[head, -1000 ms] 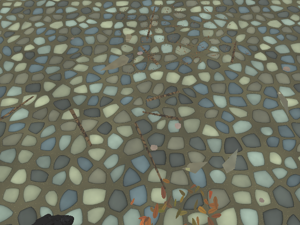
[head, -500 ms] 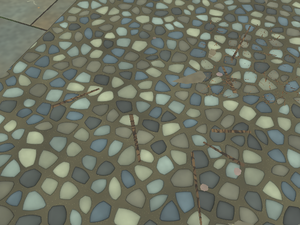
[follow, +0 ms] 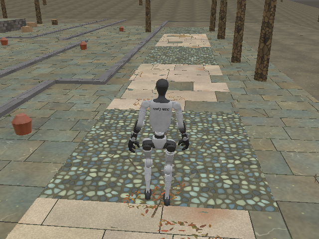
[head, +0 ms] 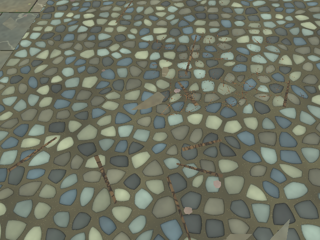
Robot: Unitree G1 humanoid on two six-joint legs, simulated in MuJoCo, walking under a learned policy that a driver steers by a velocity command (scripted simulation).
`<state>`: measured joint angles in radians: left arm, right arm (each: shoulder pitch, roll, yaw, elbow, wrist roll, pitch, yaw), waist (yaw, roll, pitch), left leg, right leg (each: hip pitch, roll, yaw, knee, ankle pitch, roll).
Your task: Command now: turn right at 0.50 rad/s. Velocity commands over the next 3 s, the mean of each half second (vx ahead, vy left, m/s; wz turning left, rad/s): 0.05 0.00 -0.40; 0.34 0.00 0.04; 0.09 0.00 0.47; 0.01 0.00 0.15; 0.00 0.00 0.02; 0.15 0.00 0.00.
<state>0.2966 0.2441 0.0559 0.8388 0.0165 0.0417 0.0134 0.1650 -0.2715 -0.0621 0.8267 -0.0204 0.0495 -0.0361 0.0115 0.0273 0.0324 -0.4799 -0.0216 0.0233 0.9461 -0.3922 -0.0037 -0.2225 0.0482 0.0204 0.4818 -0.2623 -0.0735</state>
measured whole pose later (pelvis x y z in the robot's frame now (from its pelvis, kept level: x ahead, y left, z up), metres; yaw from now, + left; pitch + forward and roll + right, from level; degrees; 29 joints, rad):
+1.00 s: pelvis +0.15 -0.05 +0.01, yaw -8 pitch +0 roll +1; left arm 0.25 0.22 0.03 0.86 0.03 -0.07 0.01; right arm 0.32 -0.26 -0.06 0.92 -0.02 -0.02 0.01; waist -0.02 0.04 0.04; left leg -0.46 0.01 -0.02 1.04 -0.32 0.05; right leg -0.13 0.02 -0.12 0.34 -0.21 -0.06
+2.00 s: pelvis +0.29 -0.08 +0.00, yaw +11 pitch -1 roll +0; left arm 0.22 0.20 0.01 0.89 0.01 -0.01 0.03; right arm 0.20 -0.23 -0.03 0.95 -0.01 0.01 -0.02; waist -0.01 0.02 0.03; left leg -0.20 -0.05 -0.08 0.40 -0.17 0.01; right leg -0.14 0.04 -0.01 0.40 -0.25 -0.04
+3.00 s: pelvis +0.36 -0.04 +0.00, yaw +11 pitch +0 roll -1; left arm 0.46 0.21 0.05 1.15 0.02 -0.04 0.02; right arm 0.22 -0.20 -0.03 1.05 -0.02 -0.05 0.01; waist 0.03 -0.04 0.00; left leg -0.32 0.01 0.07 0.60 -0.33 0.06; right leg -0.02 0.01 0.00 0.38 -0.36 -0.03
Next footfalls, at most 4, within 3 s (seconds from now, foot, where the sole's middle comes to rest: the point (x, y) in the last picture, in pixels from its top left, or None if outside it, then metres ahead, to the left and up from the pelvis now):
0.36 left None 0.06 0.12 -0.78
0.82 right None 0.16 -0.13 -0.78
1.28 left None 0.33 0.03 -0.78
1.76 right None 0.33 -0.17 -0.78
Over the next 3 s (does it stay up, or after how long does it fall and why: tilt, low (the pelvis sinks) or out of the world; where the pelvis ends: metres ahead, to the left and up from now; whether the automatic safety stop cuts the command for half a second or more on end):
stays up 0.36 -0.04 0.00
